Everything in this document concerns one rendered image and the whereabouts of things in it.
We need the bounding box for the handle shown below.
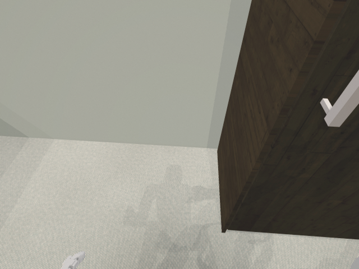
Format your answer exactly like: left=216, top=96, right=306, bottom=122
left=320, top=70, right=359, bottom=127

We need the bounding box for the wardrobe door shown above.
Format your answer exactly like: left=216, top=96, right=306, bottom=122
left=228, top=0, right=359, bottom=239

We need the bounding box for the robot left hand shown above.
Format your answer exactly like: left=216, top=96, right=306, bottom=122
left=61, top=251, right=85, bottom=269

